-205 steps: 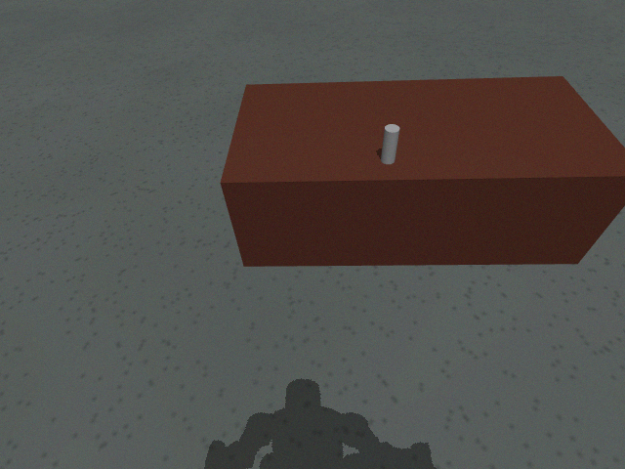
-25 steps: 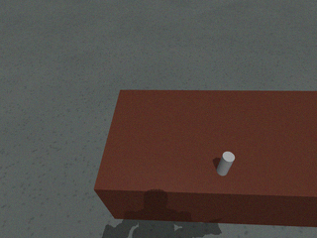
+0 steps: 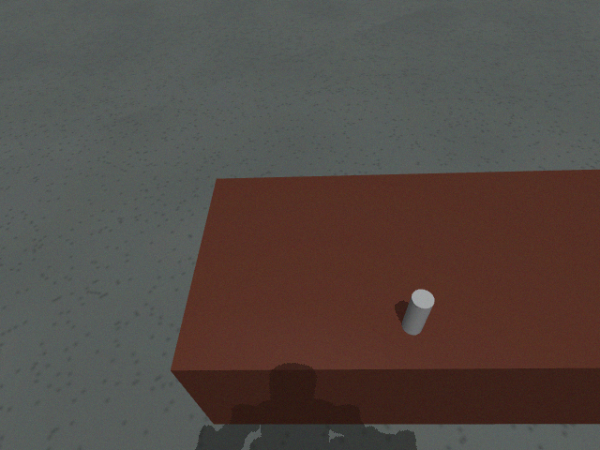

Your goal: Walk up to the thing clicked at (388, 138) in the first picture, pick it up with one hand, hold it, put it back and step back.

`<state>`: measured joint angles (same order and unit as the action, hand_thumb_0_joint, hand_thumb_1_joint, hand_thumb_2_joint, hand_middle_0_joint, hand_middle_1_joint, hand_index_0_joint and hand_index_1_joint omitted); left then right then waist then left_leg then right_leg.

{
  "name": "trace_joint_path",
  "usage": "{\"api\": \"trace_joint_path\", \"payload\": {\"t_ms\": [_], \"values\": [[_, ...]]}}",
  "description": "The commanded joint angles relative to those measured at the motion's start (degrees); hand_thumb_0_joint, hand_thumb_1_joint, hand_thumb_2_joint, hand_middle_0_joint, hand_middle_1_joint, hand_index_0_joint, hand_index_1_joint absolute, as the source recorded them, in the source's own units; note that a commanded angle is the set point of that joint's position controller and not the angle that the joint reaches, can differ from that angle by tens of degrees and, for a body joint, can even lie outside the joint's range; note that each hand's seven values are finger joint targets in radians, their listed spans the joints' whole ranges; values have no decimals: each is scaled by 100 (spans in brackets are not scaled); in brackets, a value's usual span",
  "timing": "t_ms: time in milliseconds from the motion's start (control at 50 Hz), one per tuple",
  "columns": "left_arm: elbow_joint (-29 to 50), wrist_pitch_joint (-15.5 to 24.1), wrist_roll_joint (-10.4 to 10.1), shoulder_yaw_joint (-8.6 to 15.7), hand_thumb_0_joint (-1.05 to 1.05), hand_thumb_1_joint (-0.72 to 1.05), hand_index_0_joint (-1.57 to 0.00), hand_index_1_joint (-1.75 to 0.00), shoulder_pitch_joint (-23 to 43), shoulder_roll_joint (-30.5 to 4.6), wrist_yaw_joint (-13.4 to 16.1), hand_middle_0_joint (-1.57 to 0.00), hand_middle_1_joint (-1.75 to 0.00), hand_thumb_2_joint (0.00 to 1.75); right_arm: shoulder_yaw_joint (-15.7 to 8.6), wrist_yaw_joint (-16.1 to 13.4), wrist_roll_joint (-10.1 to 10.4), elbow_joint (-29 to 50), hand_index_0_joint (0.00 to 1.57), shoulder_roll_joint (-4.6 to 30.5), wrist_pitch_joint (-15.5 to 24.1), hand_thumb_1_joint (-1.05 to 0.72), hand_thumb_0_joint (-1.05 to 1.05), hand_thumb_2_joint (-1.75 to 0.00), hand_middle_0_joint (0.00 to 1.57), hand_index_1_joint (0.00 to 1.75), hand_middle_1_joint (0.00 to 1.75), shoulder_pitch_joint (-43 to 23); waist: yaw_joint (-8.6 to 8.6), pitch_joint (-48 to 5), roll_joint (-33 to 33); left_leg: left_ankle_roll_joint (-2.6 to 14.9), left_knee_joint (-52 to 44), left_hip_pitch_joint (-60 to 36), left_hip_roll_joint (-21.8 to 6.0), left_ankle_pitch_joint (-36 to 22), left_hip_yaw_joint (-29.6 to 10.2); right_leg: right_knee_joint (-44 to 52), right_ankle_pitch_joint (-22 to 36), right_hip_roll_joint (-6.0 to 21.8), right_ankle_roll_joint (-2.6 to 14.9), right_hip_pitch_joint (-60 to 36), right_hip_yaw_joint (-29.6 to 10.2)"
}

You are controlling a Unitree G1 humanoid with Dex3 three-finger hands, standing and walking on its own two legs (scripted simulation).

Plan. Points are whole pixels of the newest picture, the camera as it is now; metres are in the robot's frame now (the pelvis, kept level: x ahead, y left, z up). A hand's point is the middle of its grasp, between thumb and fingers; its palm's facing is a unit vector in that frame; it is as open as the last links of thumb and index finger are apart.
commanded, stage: walk up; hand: right
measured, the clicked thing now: (417, 313) +0.46 -0.21 -0.27
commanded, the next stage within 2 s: stand in 0.34 s
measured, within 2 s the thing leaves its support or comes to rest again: neither
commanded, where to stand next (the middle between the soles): +0.06 +0.00 m, yaw +0 degrees
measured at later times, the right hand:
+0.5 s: hand out of the picture +0.09 -0.25 -0.16, palm faces -0.01 +0.94 -0.34, open 7.4 cm
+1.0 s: hand out of the picture +0.09 -0.25 -0.16, palm faces -0.03 +0.94 -0.33, open 7.4 cm
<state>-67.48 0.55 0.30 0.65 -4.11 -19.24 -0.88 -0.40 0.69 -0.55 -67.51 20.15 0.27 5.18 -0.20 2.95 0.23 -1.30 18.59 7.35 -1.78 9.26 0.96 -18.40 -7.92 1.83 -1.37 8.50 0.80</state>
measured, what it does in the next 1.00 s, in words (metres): stands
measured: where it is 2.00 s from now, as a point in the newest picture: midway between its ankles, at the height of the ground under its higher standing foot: outside the picture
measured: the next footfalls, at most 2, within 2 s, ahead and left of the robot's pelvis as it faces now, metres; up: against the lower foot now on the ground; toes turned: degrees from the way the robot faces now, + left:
none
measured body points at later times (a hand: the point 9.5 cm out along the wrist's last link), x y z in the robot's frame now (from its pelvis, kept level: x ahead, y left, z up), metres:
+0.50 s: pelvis +0.01 +0.00 +0.00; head +0.02 +0.00 +0.45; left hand +0.09 +0.30 -0.13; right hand +0.09 -0.30 -0.13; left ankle +0.01 +0.13 -0.75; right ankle +0.02 -0.13 -0.75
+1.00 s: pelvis +0.02 +0.00 +0.00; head +0.03 +0.00 +0.45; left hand +0.09 +0.30 -0.13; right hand +0.09 -0.30 -0.14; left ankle +0.01 +0.13 -0.75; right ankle +0.02 -0.13 -0.75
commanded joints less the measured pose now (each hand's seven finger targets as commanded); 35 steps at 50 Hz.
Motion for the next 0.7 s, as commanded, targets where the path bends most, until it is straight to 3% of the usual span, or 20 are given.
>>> {"api": "trace_joint_path", "payload": {"t_ms": [0, 160, 400, 460, 680], "values": [[360, 102, 19, 237, 0, 90, -20, -30, 297, -1265, 79, -20, -30, 90, -186, -79, 35, 404, 20, 1182, 164, -90, 0, -90, 20, 30, 30, -349, 52, -531, 0, 220, -352, 44, -582, -157, -483, 273, 217, 597, 189, -236, -466], [427, 90, 13, 234, 0, 90, -20, -30, 337, -1228, 84, -20, -30, 90, -205, -92, 18, 395, 20, 1204, 152, -90, 0, -90, 20, 30, 30, -235, 7, -559, 7, 231, -346, 113, -572, -126, -493, 253, 274, 586, 198, -307, -470], [470, 129, 25, 201, 0, 90, -20, -30, 240, -1298, 114, -20, -30, 90, -198, -100, -5, 472, 20, 1197, 156, -90, 0, -90, 20, 30, 30, -218, -32, -595, -10, 196, -282, -79, -637, -675, -456, 238, 711, 657, 190, -352, -472], [466, 122, 29, 188, 0, 90, -20, -30, 165, -1302, 116, -20, -30, 90, -199, -93, 3, 476, 20, 1215, 148, -90, 0, -90, 20, 30, 30, -263, -3, -515, 11, 196, -345, -99, -639, -491, -483, 284, 472, 628, 175, -259, -444], [521, 119, 29, 163, 0, 90, -20, -30, 81, -1317, 112, -20, -30, 90, -197, -90, 5, 528, 20, 1231, 156, -90, 0, -90, 20, 30, 30, -281, 7, -480, 48, 181, -366, -127, -629, -512, -464, 296, 439, 640, 197, -202, -434]]}}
